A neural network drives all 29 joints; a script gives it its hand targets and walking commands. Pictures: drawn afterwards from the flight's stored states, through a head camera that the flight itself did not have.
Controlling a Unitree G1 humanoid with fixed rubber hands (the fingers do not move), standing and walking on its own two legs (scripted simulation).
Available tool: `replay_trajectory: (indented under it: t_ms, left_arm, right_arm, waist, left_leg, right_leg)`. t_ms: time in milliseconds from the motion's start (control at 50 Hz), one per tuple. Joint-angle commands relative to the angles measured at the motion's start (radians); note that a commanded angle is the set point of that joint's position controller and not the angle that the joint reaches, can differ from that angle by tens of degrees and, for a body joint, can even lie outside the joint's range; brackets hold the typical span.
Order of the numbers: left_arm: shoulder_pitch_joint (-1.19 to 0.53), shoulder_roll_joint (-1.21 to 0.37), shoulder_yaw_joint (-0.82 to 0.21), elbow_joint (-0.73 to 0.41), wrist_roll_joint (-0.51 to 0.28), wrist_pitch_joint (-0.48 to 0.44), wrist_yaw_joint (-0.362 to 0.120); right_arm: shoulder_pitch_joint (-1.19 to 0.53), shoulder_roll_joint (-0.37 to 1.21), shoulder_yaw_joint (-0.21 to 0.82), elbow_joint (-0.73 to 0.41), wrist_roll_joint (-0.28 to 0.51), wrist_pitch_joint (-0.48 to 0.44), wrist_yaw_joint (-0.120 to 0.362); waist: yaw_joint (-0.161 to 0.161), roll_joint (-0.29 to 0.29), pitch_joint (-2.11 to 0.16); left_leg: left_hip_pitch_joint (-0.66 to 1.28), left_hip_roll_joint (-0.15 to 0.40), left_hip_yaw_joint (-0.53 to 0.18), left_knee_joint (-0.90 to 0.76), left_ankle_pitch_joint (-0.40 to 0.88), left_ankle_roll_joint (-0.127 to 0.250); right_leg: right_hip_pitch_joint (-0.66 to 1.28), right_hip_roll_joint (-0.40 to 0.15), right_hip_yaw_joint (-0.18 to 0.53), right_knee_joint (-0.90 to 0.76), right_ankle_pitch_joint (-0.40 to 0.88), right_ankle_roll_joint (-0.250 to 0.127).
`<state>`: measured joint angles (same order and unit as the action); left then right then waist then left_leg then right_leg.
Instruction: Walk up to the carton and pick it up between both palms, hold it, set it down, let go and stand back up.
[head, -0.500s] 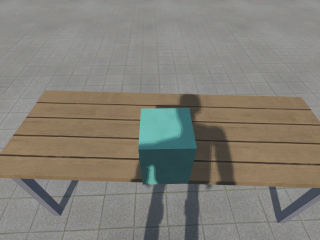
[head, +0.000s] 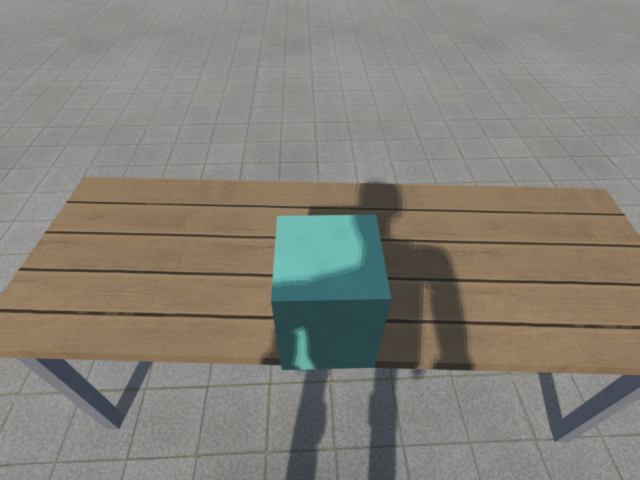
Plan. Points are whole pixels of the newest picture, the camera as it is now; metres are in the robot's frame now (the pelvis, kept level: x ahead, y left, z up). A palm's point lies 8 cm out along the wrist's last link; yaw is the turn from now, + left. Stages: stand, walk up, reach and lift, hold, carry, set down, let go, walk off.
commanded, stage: stand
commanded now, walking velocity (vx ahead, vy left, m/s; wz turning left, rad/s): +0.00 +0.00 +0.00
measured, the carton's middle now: (327, 294) +0.45 +0.00 -0.10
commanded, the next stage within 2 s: reach and lift in 0.28 s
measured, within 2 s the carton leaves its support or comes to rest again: neither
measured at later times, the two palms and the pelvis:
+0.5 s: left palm out of the picture +0.16 +0.24 -0.12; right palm out of the picture +0.15 -0.24 -0.12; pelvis -0.02 -0.01 +0.00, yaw +0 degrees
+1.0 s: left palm (180, 466) +0.19 +0.20 -0.11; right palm (489, 474) +0.18 -0.21 -0.12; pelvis +0.01 -0.01 -0.01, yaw +0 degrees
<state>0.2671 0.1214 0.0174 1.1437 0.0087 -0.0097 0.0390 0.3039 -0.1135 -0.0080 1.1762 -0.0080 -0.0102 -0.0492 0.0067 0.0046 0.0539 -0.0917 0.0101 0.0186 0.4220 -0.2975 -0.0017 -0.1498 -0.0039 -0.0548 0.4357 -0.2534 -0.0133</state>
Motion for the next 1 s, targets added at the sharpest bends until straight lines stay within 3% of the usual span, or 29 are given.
replay_trajectory:
  t_ms: [0,40,60,80,140,260,280,300,320,340,380,440,480,540,580,620,660,740,820,900,960,980]
  left_arm:
    - [0.066,0.087,0.019,-0.008,-0.001,-0.005,0.008]
    - [0.05,0.08,0.018,-0.014,-0.004,-0.009,0.003]
    - [0.069,0.086,0.022,-0.01,-0.007,-0.01,0.007]
    - [0.062,0.086,0.021,0.003,-0.006,-0.007,0.006]
    - [0.103,0.054,0.007,0.015,0.002,-0.006,0.008]
    - [0.095,0.069,0.007,0.015,0.0,-0.006,0.009]
    - [-0.901,0.309,-0.067,-0.353,-0.072,0.083,-0.03]
    - [-0.647,0.314,-0.096,-0.307,-0.092,0.134,-0.002]
    - [-0.656,0.319,-0.103,-0.341,-0.097,0.163,-0.003]
    - [-0.583,0.276,-0.096,-0.329,-0.079,0.193,0.01]
    - [-0.64,0.171,-0.074,-0.318,-0.083,0.295,0.019]
    - [-0.644,0.034,-0.034,-0.216,-0.033,0.492,-0.033]
    - [-0.541,-0.102,-0.001,-0.185,0.015,0.527,-0.077]
    - [-0.388,-0.064,0.041,-0.302,0.101,0.527,-0.119]
    - [-0.382,-0.024,0.075,-0.429,0.132,0.553,-0.112]
    - [-0.366,-0.027,0.085,-0.533,0.182,0.555,-0.079]
    - [-0.372,-0.022,0.074,-0.604,0.209,0.532,-0.046]
    - [-0.432,0.014,0.051,-0.662,0.175,0.444,0.01]
    - [-0.462,0.006,0.021,-0.653,0.09,0.384,0.043]
    - [-0.395,-0.01,-0.039,-0.678,0.001,0.372,0.034]
    - [-0.274,-0.013,-0.07,-0.704,-0.015,0.373,0.012]
    - [-0.352,0.091,-0.007,-0.665,-0.049,0.301,-0.025]
  right_arm:
    - [0.106,-0.055,0.001,-0.011,0.001,-0.005,-0.003]
    - [0.096,-0.091,-0.006,-0.013,0.002,-0.003,-0.006]
    - [0.071,-0.095,-0.007,-0.022,-0.006,-0.005,-0.007]
    - [0.084,-0.087,-0.006,-0.027,0.001,-0.004,-0.005]
    - [0.089,-0.069,-0.005,-0.014,-0.006,-0.005,-0.003]
    - [0.085,-0.067,-0.005,-0.01,-0.001,-0.005,-0.003]
    - [-0.89,-0.129,-0.159,-0.37,-0.095,0.015,0.064]
    - [-0.652,-0.155,-0.244,-0.371,-0.157,0.098,0.102]
    - [-0.66,-0.17,-0.247,-0.417,-0.173,0.131,0.115]
    - [-0.547,-0.121,-0.238,-0.398,-0.16,0.162,0.096]
    - [-0.512,0.04,-0.181,-0.378,-0.143,0.225,0.068]
    - [-0.459,0.176,-0.072,-0.195,-0.053,0.345,0.055]
    - [-0.446,0.164,-0.009,-0.147,0.041,0.389,0.034]
    - [-0.418,-0.062,-0.021,-0.115,0.135,0.298,-0.008]
    - [-0.485,-0.125,-0.062,-0.079,0.09,0.158,-0.019]
    - [-0.537,-0.113,-0.102,-0.1,-0.019,0.037,-0.026]
    - [-0.563,-0.074,-0.132,-0.142,-0.093,-0.028,-0.022]
    - [-0.55,0.003,-0.151,-0.27,-0.154,-0.056,0.017]
    - [-0.481,0.028,-0.127,-0.376,-0.106,-0.017,0.051]
    - [-0.353,-0.001,-0.094,-0.463,-0.043,0.04,0.055]
    - [-0.232,-0.026,-0.061,-0.488,0.013,0.062,0.046]
    - [-0.163,-0.028,-0.053,-0.524,-0.006,0.03,0.057]
  waist:
    - [-0.007,0.002,0.021]
    - [-0.013,-0.023,0.04]
    - [0.0,0.014,0.053]
    - [-0.009,-0.012,0.03]
    - [-0.002,-0.016,0.041]
    - [-0.004,-0.007,0.04]
    - [-0.006,0.004,-0.104]
    - [-0.006,0.006,-0.085]
    - [-0.006,0.008,-0.055]
    - [-0.005,0.013,-0.033]
    - [-0.005,0.014,-0.019]
    - [-0.006,0.027,-0.187]
    - [-0.007,0.046,-0.28]
    - [-0.006,0.058,-0.311]
    - [-0.006,0.025,-0.29]
    - [-0.007,-0.028,-0.245]
    - [-0.007,-0.072,-0.206]
    - [-0.007,-0.085,-0.225]
    - [-0.007,-0.003,-0.302]
    - [-0.007,0.059,-0.354]
    - [-0.007,0.047,-0.356]
    - [-0.012,-0.027,-0.383]
  left_leg:
    - [-0.079,0.094,-0.079,-0.076,0.261,0.021]
    - [-0.059,0.091,-0.079,-0.077,0.262,0.016]
    - [-0.06,0.097,-0.079,-0.062,0.305,0.022]
    - [-0.078,0.091,-0.079,-0.082,0.281,0.017]
    - [-0.044,0.087,-0.065,-0.075,0.293,0.03]
    - [-0.045,0.088,-0.061,-0.084,0.274,0.025]
    - [-0.022,0.101,-0.048,-0.045,0.355,0.028]
    - [-0.044,0.093,-0.047,-0.052,0.282,0.027]
    - [-0.069,0.09,-0.05,-0.063,0.234,0.027]
    - [-0.105,0.079,-0.052,-0.093,0.041,0.028]
    - [-0.119,0.066,-0.064,-0.105,-0.074,0.033]
    - [-0.03,0.082,-0.062,-0.061,0.175,0.027]
    - [0.03,0.093,-0.047,-0.025,0.29,0.027]
    - [0.002,0.103,-0.039,0.002,0.377,0.028]
    - [-0.027,0.109,-0.035,0.017,0.418,0.029]
    - [-0.057,0.114,-0.037,0.024,0.416,0.032]
    - [-0.094,0.116,-0.044,0.024,0.401,0.034]
    - [-0.095,0.114,-0.043,0.031,0.411,0.033]
    - [-0.039,0.106,-0.032,0.045,0.438,0.028]
    - [0.009,0.107,-0.025,0.065,0.487,0.029]
    - [0.014,0.112,-0.025,0.078,0.505,0.031]
    - [-0.109,0.113,-0.028,0.09,0.423,0.041]
  right_leg:
    - [0.018,-0.095,0.071,-0.066,0.211,-0.027]
    - [0.003,-0.103,0.086,-0.067,0.227,-0.03]
    - [-0.001,-0.1,0.082,-0.067,0.257,-0.027]
    - [0.015,-0.098,0.07,-0.063,0.246,-0.026]
    - [0.016,-0.1,0.088,-0.066,0.327,-0.025]
    - [0.027,-0.098,0.09,-0.072,0.313,-0.028]
    - [0.046,-0.112,0.075,-0.032,0.393,-0.035]
    - [0.028,-0.104,0.072,-0.04,0.312,-0.035]
    - [0.009,-0.101,0.076,-0.053,0.257,-0.034]
    - [-0.042,-0.093,0.088,-0.099,0.044,-0.031]
    - [-0.075,-0.097,0.122,-0.139,-0.133,-0.035]
    - [0.022,-0.106,0.108,-0.077,0.141,-0.04]
    - [0.052,-0.116,0.094,-0.029,0.325,-0.044]
    - [0.08,-0.125,0.073,0.013,0.411,-0.05]
    - [0.061,-0.124,0.062,0.031,0.45,-0.048]
    - [0.02,-0.117,0.055,0.03,0.448,-0.041]
    - [0.005,-0.112,0.052,0.025,0.437,-0.036]
    - [0.026,-0.114,0.055,0.039,0.463,-0.038]
    - [0.049,-0.123,0.065,0.064,0.486,-0.049]
    - [0.046,-0.128,0.069,0.088,0.503,-0.054]
    - [0.033,-0.127,0.066,0.094,0.509,-0.051]
    - [0.004,-0.134,0.075,0.128,0.573,-0.046]
